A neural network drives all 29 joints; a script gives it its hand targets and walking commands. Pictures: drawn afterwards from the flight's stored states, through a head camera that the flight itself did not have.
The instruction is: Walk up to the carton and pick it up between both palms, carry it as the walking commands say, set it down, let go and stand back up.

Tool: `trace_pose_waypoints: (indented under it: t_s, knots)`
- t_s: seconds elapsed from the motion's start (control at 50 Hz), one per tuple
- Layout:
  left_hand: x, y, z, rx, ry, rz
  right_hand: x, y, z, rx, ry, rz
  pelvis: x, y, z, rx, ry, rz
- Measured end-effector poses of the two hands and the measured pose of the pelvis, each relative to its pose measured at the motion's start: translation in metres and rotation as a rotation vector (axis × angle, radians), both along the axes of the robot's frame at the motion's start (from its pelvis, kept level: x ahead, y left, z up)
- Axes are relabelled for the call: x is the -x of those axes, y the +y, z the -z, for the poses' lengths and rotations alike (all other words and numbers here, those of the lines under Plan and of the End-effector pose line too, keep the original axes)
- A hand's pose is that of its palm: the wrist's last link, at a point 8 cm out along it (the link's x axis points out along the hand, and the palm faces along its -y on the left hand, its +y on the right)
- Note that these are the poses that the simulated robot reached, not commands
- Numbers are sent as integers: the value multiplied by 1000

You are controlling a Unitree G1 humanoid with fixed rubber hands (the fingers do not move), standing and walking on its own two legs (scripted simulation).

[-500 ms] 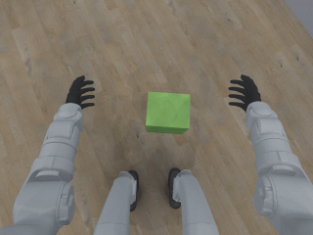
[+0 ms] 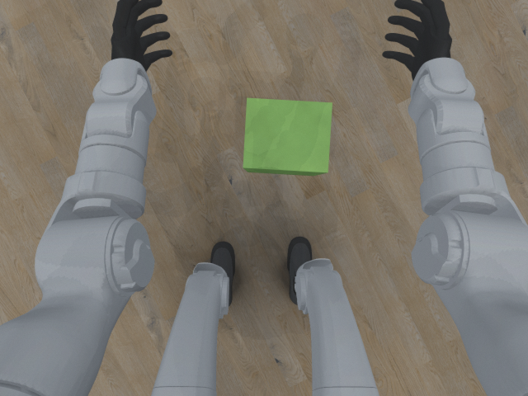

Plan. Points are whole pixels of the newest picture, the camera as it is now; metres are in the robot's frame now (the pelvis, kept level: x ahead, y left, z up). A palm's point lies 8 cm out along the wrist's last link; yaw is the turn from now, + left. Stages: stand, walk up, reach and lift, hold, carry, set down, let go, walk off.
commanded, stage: reach and lift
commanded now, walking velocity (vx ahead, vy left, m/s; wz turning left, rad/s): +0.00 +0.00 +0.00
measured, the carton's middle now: (284, 142) +0.49 -0.06 -0.56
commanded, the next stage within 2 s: none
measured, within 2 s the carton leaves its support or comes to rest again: neither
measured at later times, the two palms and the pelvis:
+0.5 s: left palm (169, 89) +0.53 +0.15 -0.21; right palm (390, 88) +0.52 -0.21 -0.21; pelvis -0.01 +0.00 -0.09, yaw +1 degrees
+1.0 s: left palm (188, 108) +0.53 +0.15 -0.36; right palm (363, 111) +0.52 -0.22 -0.36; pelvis -0.04 +0.01 -0.22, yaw +1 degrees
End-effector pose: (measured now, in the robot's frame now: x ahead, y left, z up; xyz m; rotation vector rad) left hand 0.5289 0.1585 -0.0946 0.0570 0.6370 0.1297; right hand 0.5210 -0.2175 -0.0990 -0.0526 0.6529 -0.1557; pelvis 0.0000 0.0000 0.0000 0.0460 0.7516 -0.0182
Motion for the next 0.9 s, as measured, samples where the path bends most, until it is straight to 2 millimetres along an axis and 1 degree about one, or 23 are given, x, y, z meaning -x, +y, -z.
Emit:
trace_pose_waypoints:
  t_s: [0.08, 0.18, 0.24, 0.28, 0.34, 0.44, 0.54, 0.64, 0.72, 0.82, 0.9]
  knots:
    - [-7, 3, 6, 6, -4, -5, -8, 5, 6, -7, -1, -13, -4, 2, 1, 2, 34, -5]
    - [-9, 2, 17, 6, -8, 5, -9, 7, 17, -11, -9, -11, -8, 4, 4, 10, 67, -16]
    - [-7, -1, 29, 5, 6, 7, -4, 8, 31, -20, 9, -9, -8, 5, 12, 14, 84, -16]
    - [-4, -3, 41, -1, 19, 11, 0, 8, 43, -21, 22, -12, -6, 6, 18, 16, 94, -18]
    - [-2, -8, 61, -2, 38, 13, 4, 7, 64, -35, 36, 7, -3, 6, 35, 16, 109, -22]
    - [-2, -14, 96, 7, 31, 10, 2, 3, 95, -22, 17, 21, 5, 5, 70, 8, 129, -21]
    - [2, -9, 132, -9, 38, 2, 1, 2, 125, -18, 5, 30, 14, 4, 107, 2, 131, -21]
    - [3, -3, 163, -23, 32, -2, 1, 1, 158, -9, 9, 24, 24, 3, 141, -1, 113, -21]
    - [2, 0, 186, -29, 38, -5, 1, 3, 184, -21, 10, 28, 31, 3, 163, 1, 85, -22]
    - [-6, -3, 211, -16, 25, 5, -1, -1, 212, 3, 24, 35, 36, 3, 189, 4, 71, -23]
    - [-5, -5, 235, -20, 29, 16, 0, -2, 234, 0, 18, 38, 39, 4, 205, 6, 43, -19]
